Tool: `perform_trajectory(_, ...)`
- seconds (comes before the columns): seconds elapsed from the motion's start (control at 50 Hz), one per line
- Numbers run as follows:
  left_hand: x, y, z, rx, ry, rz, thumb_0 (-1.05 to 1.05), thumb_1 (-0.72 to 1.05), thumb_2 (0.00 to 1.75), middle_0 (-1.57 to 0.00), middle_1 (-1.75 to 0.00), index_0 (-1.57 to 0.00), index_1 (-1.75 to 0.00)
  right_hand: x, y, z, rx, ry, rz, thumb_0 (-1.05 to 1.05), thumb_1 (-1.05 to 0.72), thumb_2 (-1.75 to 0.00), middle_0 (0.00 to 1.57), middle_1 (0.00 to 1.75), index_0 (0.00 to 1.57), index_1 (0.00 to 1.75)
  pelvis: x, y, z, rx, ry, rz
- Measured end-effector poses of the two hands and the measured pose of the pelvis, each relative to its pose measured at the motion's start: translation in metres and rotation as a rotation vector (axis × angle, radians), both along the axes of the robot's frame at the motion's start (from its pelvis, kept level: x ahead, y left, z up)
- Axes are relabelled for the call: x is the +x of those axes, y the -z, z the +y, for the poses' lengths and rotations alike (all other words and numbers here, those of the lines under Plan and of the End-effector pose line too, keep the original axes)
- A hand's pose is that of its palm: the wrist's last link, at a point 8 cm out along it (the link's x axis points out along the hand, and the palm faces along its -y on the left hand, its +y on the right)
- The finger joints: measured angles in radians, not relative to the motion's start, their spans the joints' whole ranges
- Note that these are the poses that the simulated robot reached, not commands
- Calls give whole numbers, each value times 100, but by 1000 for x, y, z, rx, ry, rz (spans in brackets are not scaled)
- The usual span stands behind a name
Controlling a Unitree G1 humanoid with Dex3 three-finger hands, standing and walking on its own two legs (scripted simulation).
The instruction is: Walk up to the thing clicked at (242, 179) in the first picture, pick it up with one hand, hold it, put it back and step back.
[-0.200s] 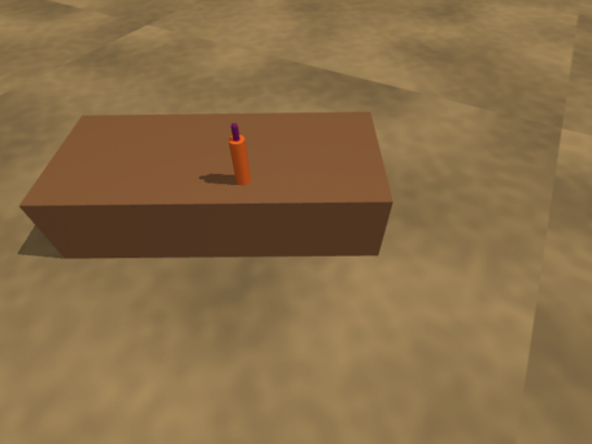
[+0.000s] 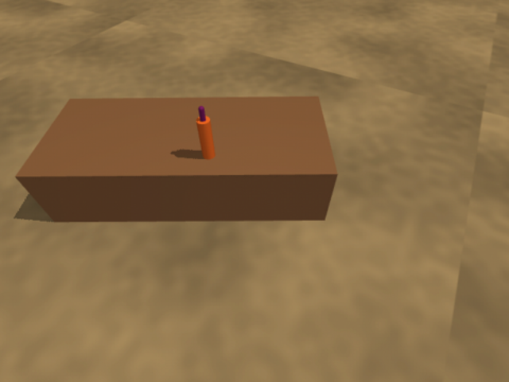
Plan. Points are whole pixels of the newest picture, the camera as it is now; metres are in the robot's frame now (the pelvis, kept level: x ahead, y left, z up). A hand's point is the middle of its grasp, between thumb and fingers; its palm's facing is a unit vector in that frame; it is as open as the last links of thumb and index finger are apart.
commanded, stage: stand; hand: left
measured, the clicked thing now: (205, 132) +1.07 +0.21 -0.33
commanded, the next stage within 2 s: walk up in 0.92 s
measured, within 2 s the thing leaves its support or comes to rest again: neither
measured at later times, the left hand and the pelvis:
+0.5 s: hand out of the picture +0.08 +0.25 -0.15, palm faces -0.01 -0.94 -0.34, open 7.3 cm; pelvis +0.01 +0.00 +0.00, yaw +0 degrees
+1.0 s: hand out of the picture +0.09 +0.26 -0.15, palm faces +0.02 -0.95 -0.32, open 7.3 cm; pelvis +0.02 +0.00 +0.00, yaw +1 degrees
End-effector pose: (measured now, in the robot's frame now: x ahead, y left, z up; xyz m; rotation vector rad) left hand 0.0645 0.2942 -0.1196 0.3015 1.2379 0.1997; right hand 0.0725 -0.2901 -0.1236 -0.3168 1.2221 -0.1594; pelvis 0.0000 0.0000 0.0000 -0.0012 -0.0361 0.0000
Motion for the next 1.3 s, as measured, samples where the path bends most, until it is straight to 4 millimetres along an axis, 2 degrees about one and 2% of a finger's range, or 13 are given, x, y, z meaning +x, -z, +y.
perform_trajectory(0.54,15,-2,2,5,1,-6,0,91,90,-20,-30,-20,-29,9,0,0,-4,6,7,0,-91,-89,20,29,21,30,10,-1,1,1,1,5)
perform_trajectory(0.96,14,-2,5,-4,-9,-13,0,91,90,-20,-30,-20,-30,13,-2,-1,3,5,-2,1,-91,-89,21,29,21,30,16,-1,2,-1,-3,4)
perform_trajectory(1.06,5,-5,24,3,-48,-61,0,91,90,-21,-30,-21,-30,26,-8,-7,-25,-30,5,1,-91,-89,21,30,21,30,28,3,10,-7,-21,4)
perform_trajectory(1.14,-9,-3,50,16,-74,-6,0,91,90,-21,-30,-21,-30,52,-17,-2,-51,-54,-16,1,-91,-89,21,29,21,30,46,4,26,-22,-27,-4)
perform_trajectory(1.18,-10,3,66,18,-80,28,0,91,90,-21,-30,-21,-30,68,-20,3,-67,-59,-41,1,-91,-89,20,29,21,30,57,9,36,-26,-31,-8)
perform_trajectory(1.24,1,17,88,26,-68,69,0,91,90,-21,-30,-21,-30,85,-19,11,-102,-49,-94,1,-91,-89,20,29,21,30,76,21,52,-6,-18,-16)
perform_trajectory(1.3,27,19,95,26,-40,82,1,91,90,-20,-29,-20,-29,89,-22,20,-102,-11,-112,0,-91,-89,20,29,21,30,92,21,59,4,-11,-18)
